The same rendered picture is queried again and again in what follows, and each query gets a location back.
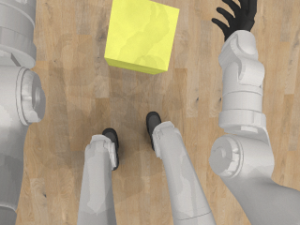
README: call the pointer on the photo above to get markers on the right robot shin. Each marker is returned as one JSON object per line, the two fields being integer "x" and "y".
{"x": 167, "y": 124}

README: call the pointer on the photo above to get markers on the carton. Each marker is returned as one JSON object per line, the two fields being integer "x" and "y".
{"x": 140, "y": 35}

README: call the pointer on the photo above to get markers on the robot right forearm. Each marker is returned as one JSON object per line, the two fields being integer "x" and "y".
{"x": 242, "y": 88}

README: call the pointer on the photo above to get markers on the right robot thigh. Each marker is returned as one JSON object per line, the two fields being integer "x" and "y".
{"x": 188, "y": 201}

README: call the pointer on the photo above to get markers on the robot left upper arm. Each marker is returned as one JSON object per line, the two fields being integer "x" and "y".
{"x": 22, "y": 102}

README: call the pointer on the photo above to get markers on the robot left forearm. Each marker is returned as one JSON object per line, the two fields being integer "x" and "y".
{"x": 17, "y": 24}

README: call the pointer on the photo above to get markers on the robot right upper arm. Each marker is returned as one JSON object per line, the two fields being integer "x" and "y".
{"x": 245, "y": 165}

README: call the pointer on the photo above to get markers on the robot right hand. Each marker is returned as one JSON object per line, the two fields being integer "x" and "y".
{"x": 244, "y": 16}

